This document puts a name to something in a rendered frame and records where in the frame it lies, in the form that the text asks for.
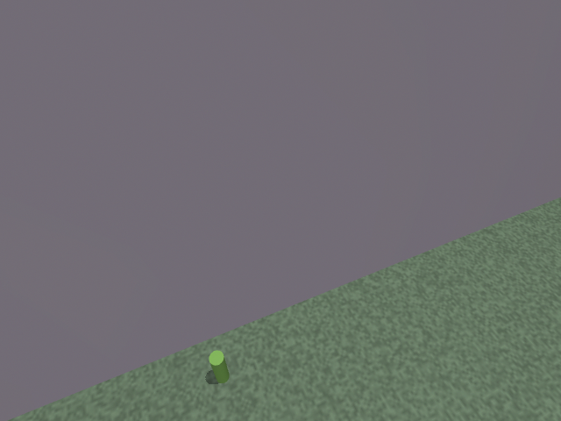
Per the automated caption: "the can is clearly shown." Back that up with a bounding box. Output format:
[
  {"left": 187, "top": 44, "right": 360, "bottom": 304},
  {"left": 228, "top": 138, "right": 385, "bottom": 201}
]
[{"left": 209, "top": 350, "right": 230, "bottom": 383}]

